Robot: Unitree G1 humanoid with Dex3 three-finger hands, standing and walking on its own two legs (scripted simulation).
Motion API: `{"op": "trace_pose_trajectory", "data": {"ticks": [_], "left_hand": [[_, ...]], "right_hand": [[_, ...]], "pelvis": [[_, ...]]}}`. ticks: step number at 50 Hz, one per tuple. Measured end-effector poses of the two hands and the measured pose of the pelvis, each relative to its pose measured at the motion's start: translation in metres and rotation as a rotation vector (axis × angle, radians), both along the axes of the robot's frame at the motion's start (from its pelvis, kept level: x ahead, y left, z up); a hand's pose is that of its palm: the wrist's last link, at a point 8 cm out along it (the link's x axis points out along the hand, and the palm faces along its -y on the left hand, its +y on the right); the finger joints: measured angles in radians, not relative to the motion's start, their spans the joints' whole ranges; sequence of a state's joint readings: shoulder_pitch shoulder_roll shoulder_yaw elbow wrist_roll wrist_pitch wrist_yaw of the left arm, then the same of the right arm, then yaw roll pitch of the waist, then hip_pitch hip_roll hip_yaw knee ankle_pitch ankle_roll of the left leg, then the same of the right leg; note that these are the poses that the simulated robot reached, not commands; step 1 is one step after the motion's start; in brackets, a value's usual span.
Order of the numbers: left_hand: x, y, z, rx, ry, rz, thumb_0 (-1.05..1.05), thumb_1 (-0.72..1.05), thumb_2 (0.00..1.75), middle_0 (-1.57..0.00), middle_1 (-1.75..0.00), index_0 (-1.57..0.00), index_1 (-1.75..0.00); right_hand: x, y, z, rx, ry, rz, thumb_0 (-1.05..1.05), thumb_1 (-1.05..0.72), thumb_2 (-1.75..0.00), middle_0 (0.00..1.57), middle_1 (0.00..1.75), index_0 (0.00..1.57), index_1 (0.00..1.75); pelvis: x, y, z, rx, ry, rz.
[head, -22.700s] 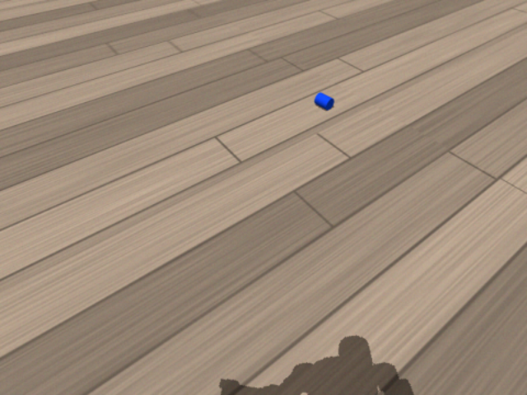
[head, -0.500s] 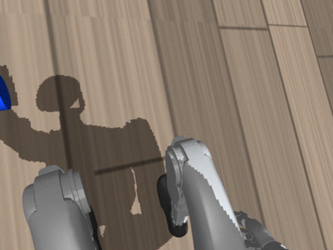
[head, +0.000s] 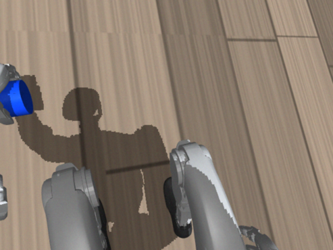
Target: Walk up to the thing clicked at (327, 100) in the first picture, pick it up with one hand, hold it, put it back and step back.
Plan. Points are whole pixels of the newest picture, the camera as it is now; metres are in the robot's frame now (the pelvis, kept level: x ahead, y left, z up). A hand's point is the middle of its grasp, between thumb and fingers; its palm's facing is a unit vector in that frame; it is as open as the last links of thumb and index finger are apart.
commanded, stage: lift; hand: left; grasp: from above
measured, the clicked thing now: (1, 100) +0.49 +0.32 -0.17
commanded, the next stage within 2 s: hold in 1.40 s
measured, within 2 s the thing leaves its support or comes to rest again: neither
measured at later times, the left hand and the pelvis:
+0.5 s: hand out of the picture +0.40 +0.31 +0.03, palm faces -0.46 -0.11 -0.88, open 10.5 cm; pelvis +0.00 +0.00 +0.12, yaw +4 degrees
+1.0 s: hand out of the picture +0.34 +0.28 +0.22, palm faces -0.47 -0.13 -0.87, open 10.6 cm; pelvis +0.03 +0.00 +0.30, yaw +7 degrees
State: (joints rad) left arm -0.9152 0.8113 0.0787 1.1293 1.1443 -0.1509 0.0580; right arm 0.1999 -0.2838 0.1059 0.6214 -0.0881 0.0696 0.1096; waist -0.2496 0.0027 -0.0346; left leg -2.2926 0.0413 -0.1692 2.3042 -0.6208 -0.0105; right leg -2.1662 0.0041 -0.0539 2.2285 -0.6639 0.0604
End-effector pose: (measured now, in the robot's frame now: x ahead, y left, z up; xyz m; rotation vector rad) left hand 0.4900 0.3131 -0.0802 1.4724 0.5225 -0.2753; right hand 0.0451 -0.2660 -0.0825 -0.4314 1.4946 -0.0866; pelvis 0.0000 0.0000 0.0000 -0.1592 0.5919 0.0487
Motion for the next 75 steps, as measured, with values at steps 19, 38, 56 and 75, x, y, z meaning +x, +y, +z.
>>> {"op": "trace_pose_trajectory", "data": {"ticks": [19, 38, 56, 75], "left_hand": [[-0.063, 0.005, 0.119, -0.017, -0.026, -0.006, 0.01, 0.01, 0.29, -0.72, -0.37, -0.75, -0.34], [-0.129, -0.021, 0.281, -0.030, -0.047, -0.002, 0.01, 0.00, 0.30, -0.71, -0.38, -0.74, -0.35], [-0.142, -0.037, 0.376, -0.021, -0.012, 0.019, 0.00, -0.03, 0.36, -0.70, -0.43, -0.72, -0.41], [-0.121, -0.042, 0.436, -0.024, -0.014, 0.055, 0.00, -0.06, 0.45, -0.68, -0.46, -0.70, -0.44]], "right_hand": [[0.063, 0.005, 0.064, 0.026, -0.211, 0.000, 0.00, -0.91, -0.90, 0.20, 0.29, 0.20, 0.30], [0.098, 0.018, 0.195, 0.070, -0.366, -0.035, 0.00, -0.90, -0.89, 0.20, 0.29, 0.20, 0.30], [0.105, 0.012, 0.300, 0.061, -0.424, -0.070, 0.01, -0.90, -0.89, 0.20, 0.29, 0.20, 0.30], [0.134, 0.020, 0.350, 0.096, -0.434, -0.084, 0.01, -0.89, -0.89, 0.20, 0.29, 0.20, 0.30]], "pelvis": [[-0.001, 0.000, 0.082, 0.038, -0.010, 0.031], [0.012, -0.001, 0.222, 0.093, -0.166, 0.061], [0.042, 0.002, 0.326, 0.133, -0.315, 0.070], [0.074, 0.006, 0.379, 0.159, -0.408, 0.065]]}}
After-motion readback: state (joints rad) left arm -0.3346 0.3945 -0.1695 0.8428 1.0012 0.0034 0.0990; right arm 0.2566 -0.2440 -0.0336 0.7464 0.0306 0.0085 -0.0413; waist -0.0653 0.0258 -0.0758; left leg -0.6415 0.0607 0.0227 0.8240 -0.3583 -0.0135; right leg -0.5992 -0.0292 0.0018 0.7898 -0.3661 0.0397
